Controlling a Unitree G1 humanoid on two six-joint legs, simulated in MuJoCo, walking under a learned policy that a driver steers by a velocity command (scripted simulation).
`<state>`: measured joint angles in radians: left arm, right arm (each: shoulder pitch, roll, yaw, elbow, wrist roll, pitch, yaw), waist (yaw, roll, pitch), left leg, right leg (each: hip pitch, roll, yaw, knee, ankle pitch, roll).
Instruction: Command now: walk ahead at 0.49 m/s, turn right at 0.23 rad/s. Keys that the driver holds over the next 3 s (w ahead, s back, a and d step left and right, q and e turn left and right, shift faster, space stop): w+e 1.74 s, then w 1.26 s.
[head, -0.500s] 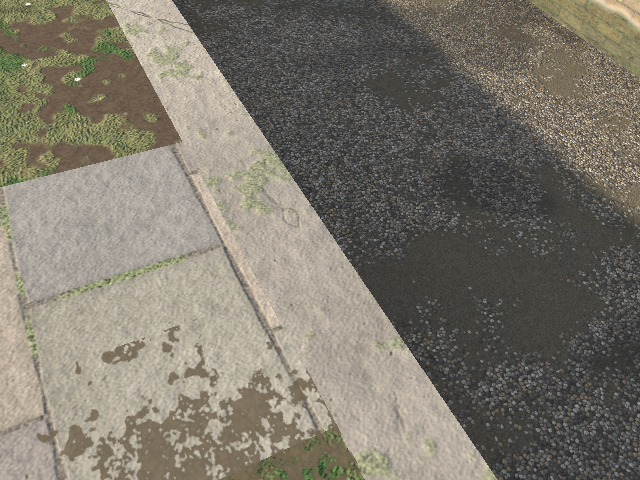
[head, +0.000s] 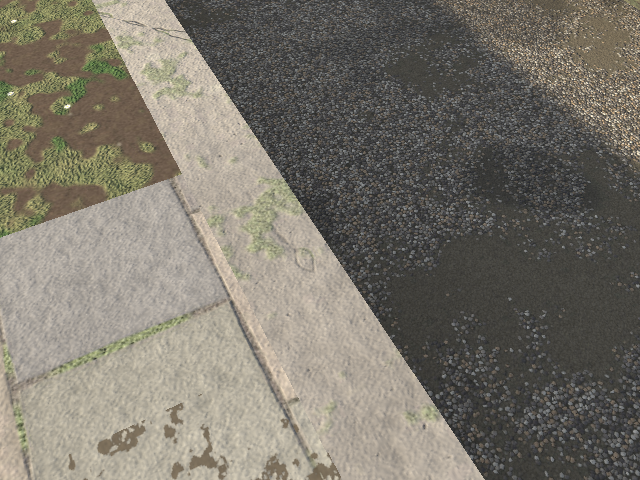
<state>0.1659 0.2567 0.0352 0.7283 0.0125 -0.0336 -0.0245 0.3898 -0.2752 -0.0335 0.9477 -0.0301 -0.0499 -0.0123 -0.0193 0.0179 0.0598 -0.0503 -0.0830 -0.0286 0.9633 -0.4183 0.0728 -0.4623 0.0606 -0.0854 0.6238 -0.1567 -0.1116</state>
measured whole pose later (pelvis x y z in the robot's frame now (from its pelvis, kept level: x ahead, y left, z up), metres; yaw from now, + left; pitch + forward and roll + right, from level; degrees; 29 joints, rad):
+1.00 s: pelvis +0.38 -0.02 -0.01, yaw -33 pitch +0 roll +0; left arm 0.12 0.26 0.01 0.55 0.00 0.04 -0.04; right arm 0.35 -0.33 -0.05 0.70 -0.02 0.02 -0.04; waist -0.05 0.04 0.01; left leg -0.42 0.05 0.08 1.13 -0.47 -0.01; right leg -0.43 0.09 -0.01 0.77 -0.33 -0.11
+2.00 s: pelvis +0.42 +0.03 +0.01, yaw -66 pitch -1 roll +0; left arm 0.12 0.20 -0.03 0.59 0.00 0.08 0.01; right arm 0.14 -0.23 0.02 0.59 -0.03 0.03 0.00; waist 0.00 0.01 0.00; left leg -0.34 0.00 0.04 0.61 -0.26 0.00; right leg -0.30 0.10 0.11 0.62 -0.30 -0.03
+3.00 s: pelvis +0.46 -0.04 +0.01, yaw -66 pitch -1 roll +0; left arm 0.11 0.16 -0.04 0.64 0.02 0.08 0.04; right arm 0.16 -0.16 0.04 0.60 -0.02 0.05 -0.01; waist -0.01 0.00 0.02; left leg -0.21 -0.03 0.05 0.65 -0.42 0.05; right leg -0.16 0.07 0.12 0.64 -0.45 -0.03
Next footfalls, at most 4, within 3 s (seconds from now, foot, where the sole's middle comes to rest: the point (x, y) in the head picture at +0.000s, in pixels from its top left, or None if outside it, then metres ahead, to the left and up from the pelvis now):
0.48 left None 0.41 0.08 -0.75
0.96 right None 0.41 -0.12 -0.75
1.42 left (339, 439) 0.54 0.00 -0.75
1.78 right None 0.35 -0.07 -0.75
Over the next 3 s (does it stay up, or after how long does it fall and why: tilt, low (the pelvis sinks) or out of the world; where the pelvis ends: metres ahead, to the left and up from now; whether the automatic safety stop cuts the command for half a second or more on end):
stays up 0.46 -0.04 0.01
